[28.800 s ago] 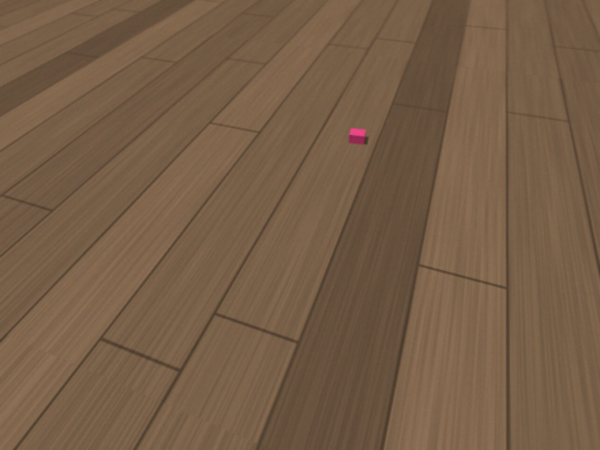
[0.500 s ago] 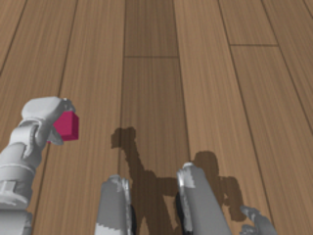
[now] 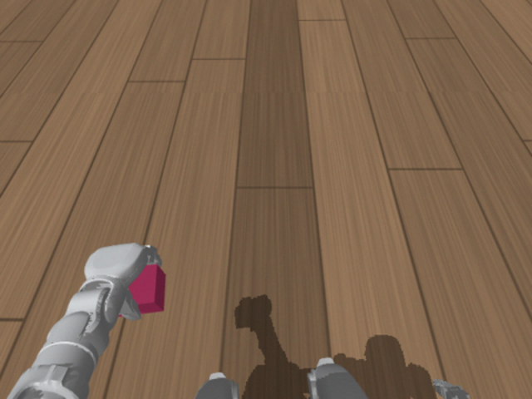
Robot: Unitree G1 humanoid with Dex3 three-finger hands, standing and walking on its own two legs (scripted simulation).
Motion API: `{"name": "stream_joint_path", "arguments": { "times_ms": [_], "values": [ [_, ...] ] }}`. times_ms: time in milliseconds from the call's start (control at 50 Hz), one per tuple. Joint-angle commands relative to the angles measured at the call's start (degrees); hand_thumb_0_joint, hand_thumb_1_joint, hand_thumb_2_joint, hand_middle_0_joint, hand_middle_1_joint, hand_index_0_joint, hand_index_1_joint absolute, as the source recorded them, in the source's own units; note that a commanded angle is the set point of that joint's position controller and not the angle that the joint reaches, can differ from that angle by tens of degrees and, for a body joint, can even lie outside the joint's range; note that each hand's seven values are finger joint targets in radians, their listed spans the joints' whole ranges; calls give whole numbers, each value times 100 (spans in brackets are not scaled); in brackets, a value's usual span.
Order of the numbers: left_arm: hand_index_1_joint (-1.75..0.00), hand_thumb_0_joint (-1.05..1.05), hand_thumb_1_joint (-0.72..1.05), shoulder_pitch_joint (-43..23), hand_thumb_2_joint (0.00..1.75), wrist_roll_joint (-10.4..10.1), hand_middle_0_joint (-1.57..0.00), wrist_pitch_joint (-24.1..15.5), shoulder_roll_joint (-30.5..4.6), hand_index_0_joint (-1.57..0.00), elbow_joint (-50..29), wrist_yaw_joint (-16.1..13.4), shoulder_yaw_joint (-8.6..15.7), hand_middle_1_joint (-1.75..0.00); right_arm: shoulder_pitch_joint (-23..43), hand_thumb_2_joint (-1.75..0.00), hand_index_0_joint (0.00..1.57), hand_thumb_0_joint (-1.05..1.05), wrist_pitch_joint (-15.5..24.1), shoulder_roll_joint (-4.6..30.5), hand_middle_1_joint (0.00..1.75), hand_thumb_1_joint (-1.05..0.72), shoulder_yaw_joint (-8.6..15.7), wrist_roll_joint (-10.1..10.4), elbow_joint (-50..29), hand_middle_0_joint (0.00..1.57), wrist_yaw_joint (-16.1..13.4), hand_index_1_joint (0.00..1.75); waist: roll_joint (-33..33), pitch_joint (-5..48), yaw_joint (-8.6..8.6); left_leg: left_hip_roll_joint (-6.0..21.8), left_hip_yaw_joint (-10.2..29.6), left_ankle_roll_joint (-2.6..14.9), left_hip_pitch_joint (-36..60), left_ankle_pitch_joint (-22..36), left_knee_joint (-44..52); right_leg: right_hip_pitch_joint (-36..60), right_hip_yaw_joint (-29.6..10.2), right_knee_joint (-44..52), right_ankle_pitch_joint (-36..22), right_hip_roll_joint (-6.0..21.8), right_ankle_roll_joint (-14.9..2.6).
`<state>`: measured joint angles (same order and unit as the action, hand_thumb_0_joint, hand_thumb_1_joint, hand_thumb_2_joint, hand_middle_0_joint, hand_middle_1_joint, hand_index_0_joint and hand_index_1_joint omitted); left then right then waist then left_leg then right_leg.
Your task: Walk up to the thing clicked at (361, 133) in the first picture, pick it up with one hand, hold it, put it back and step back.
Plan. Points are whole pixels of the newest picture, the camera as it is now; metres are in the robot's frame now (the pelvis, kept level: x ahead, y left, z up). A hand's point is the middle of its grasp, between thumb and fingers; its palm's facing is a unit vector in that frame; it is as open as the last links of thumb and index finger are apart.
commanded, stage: lift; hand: left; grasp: from above
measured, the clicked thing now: (136, 290) +0.36 +0.23 -0.11
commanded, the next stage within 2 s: hold in 0.28 s
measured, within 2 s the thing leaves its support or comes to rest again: neither
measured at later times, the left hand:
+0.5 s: hand (114, 260) +0.36 +0.23 +0.00, palm faces -0.46 -0.05 -0.88, open 9.6 cm
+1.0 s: hand (109, 251) +0.36 +0.22 +0.04, palm faces -0.46 -0.03 -0.89, open 9.6 cm
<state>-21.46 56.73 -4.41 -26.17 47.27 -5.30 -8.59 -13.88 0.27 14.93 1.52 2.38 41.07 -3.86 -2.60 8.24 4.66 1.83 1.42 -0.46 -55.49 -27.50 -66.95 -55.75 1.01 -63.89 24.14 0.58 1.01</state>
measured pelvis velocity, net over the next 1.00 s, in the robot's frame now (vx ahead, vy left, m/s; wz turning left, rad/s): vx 0.05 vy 0.00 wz -0.02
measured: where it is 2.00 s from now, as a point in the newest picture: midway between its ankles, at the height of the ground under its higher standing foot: outside the picture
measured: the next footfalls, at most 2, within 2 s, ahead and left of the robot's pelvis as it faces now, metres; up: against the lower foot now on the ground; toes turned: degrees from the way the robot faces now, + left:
none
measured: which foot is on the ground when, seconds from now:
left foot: down 0.00-1.00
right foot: down 0.00-1.00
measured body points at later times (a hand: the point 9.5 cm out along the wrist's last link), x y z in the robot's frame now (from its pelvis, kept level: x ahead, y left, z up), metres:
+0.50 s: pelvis +0.04 +0.01 +0.06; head +0.09 +0.00 +0.51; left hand +0.38 +0.23 +0.05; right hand +0.13 -0.25 -0.07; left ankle +0.05 +0.12 -0.65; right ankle +0.07 -0.13 -0.65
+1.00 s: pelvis +0.05 +0.00 +0.07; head +0.07 -0.02 +0.52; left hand +0.38 +0.22 +0.09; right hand +0.17 -0.26 -0.05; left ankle +0.05 +0.12 -0.65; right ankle +0.07 -0.13 -0.65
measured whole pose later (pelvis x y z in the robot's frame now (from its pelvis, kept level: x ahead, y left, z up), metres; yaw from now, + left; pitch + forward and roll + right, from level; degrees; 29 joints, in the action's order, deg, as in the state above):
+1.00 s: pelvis +0.05 +0.00 +0.07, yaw -1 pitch +6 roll +0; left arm -15.6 56.6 -2.0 -24.2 37.9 2.1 -12.0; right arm -12.5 -3.5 14.6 2.2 3.0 39.4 -3.3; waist -3.0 4.2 0.6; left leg 1.3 -1.3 -0.2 -24.5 -20.3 -39.2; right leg -26.3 -1.0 -38.4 17.7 1.0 1.3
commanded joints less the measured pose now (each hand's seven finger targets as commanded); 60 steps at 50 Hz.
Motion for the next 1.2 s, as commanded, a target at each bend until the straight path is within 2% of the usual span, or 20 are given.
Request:
{"name": "stream_joint_path", "arguments": {
  "times_ms": [0, 120, 180, 220, 240, 360, 460, 500, 520, 580, 600, 620, 720, 780, 860, 980, 1080, 1100, 1160, 1180],
  "values": [
    [-48, 0, 81, -1850, 46, 59, -106, 61, -1252, -112, -850, -420, 465, -55, -208, -90, 20, 0, 204, 728, 30, -90, 302, 23, -436, 20, -50, 30, -76, 1659, 5, -255, -56, 142, 1519, 720, 1452, 1632, -171, 1525, -590, -183, -137],
    [-50, 0, 80, -1719, 48, 3, -104, 279, -1041, -111, -700, -433, 313, -57, -139, -90, 20, 0, 188, 754, 30, -89, 358, 35, -460, 20, -17, 30, 40, 1432, -98, -235, -37, 104, 2076, 964, 2012, 2121, -135, 1939, -778, -201, -144],
    [-52, 0, 79, -1598, 49, -25, -103, 355, -956, -110, -803, -334, 239, -58, -90, -90, 20, 0, 165, 719, 30, -90, 362, 37, -466, 20, -8, 30, 40, 1446, -163, -241, -50, 92, 2313, 1232, 2187, 2392, -133, 2093, -1006, -213, -146],
    [-52, 0, 78, -1629, 48, -61, -102, 367, -1044, -109, -926, -266, 297, -60, -97, -90, 20, 0, 153, 726, 30, -90, 377, 29, -481, 20, -11, 30, -68, 1438, -193, -232, -55, 72, 2509, 1377, 2327, 2498, -114, 2187, -1121, -226, -151],
    [-53, 0, 78, -1638, 47, -105, -101, 358, -955, -109, -989, -221, 249, -61, -84, -90, 20, 0, 149, 706, 30, -90, 360, 28, -492, 20, -10, 30, -94, 1415, -160, -214, -57, 62, 2600, 1399, 2395, 2486, -97, 2223, -1127, -242, -159],
    [-52, 0, 77, -1581, 47, -101, -101, 299, -972, -109, -1164, -94, 269, -61, -46, -90, 20, 0, 109, 715, 30, -90, 361, 40, -547, 20, -14, 30, -41, 1338, -216, -192, -57, 50, 2958, 1731, 2677, 2740, -68, 2418, -1346, -267, -190],
    [-49, 0, 75, -1484, 44, 12, -99, 273, -990, -107, -1351, 31, 228, -57, -21, -90, 20, 0, 50, 720, 30, -90, 376, 43, -535, 20, -14, 30, -37, 1476, -283, -215, -107, 33, 3320, 2404, 2756, 3122, -71, 2501, -1875, -264, -195],
    [-50, 0, 77, -1520, 45, -4, -99, 256, -929, -108, -1303, 117, 190, -59, -51, -90, 20, 0, 26, 725, 30, -90, 388, 29, -508, 20, -8, 30, -68, 1408, -211, -170, -88, 18, 3403, 2653, 2786, 3062, -36, 2512, -2004, -295, -200],
    [-50, 0, 77, -1598, 46, -10, -100, 244, -980, -109, -1486, 126, 201, -59, -32, -90, 20, 0, 11, 723, 30, -90, 372, 32, -532, 20, -6, 30, -41, 1411, -269, -191, -98, 31, 3456, 2634, 2825, 3187, -36, 2586, -2029, -284, -190],
    [-50, 0, 75, -1375, 48, -7, -100, 255, -872, -108, -1345, 197, 166, -58, -25, -90, 20, 0, -23, 712, 30, -90, 368, 48, -551, 20, 8, 30, -5, 1253, -235, -209, -150, 35, 3434, 2716, 2894, 3258, -58, 2641, -2143, -280, -198],
    [-50, 0, 75, -1327, 48, -22, -100, 250, -867, -108, -1375, 223, 159, -58, 5, -90, 20, 0, -34, 722, 30, -90, 377, 51, -577, 20, 13, 30, 80, 1232, -275, -213, -139, 44, 3450, 2745, 2912, 3356, -50, 2676, -2169, -283, -187],
    [-50, 0, 75, -1330, 48, -24, -100, 240, -1001, -107, -1474, 248, 255, -58, 37, -90, 20, 0, -48, 732, 30, -90, 378, 50, -602, 20, 6, 30, 95, 1240, -331, -222, -161, 49, 3474, 2749, 2953, 3441, -57, 2728, -2187, -276, -177],
    [-48, 0, 72, -1245, 50, 6, -101, 229, -901, -107, -1689, 386, 155, -54, 163, -90, 20, 0, -107, 704, 30, -90, 365, 58, -703, 20, 10, 30, 126, 1211, -334, -244, -197, 65, 3667, 2913, 3022, 3600, -82, 2799, -2397, -254, -160],
    [-49, 0, 70, -1253, 50, 13, -99, 234, -1011, -105, -1763, 415, 258, -54, 219, -90, 20, 0, -138, 704, 30, -90, 350, 61, -754, 20, 5, 30, 50, 1146, -382, -268, -223, 68, 3671, 2825, 3097, 3623, -111, 2877, -2369, -237, -156],
    [-46, 0, 69, -1180, 48, 36, -100, 217, -993, -105, -1802, 481, 237, -51, 304, -90, 20, 0, -158, 714, 30, -90, 340, 68, -803, 20, -8, 30, 63, 1040, -358, -251, -239, 64, 3762, 2751, 3208, 3589, -105, 2917, -2250, -246, -163],
    [-45, 0, 69, -1170, 45, -44, -99, 208, -1015, -104, -2089, 550, 256, -50, 482, -90, 20, 0, -165, 706, 30, -90, 310, 85, -907, 20, -17, 30, 128, 959, -451, -264, -222, 81, 3807, 2372, 3391, 3708, -126, 3092, -1889, -230, -146],
    [-46, 0, 71, -1115, 48, -59, -103, 212, -943, -107, -2171, 598, 191, -51, 523, -90, 20, 0, -170, 698, 30, -90, 298, 91, -916, 20, -46, 30, 218, 979, -396, -279, -278, 117, 3948, 2441, 3432, 3751, -153, 3157, -2018, -210, -125],
    [-46, 0, 74, -1164, 48, -66, -103, 209, -1019, -108, -2202, 591, 267, -51, 559, -90, 20, 0, -165, 701, 30, -90, 291, 86, -897, 20, -52, 30, 201, 959, -423, -278, -263, 110, 3952, 2403, 3451, 3739, -146, 3178, -1963, -210, -123],
    [-45, 0, 73, -1217, 48, -84, -104, 207, -1000, -109, -2195, 597, 231, -50, 628, -90, 20, 0, -153, 691, 30, -90, 269, 86, -923, 20, -73, 30, 258, 811, -417, -291, -265, 126, 3930, 2134, 3532, 3708, -168, 3318, -1711, -197, -104],
    [-45, 0, 75, -1203, 47, -105, -104, 195, -1071, -109, -2219, 597, 311, -51, 691, -90, 20, 0, -144, 682, 30, -90, 252, 85, -939, 20, -78, 30, 256, 753, -458, -303, -283, 129, 3916, 1982, 3564, 3700, -182, 3374, -1561, -182, -98]
  ]
}}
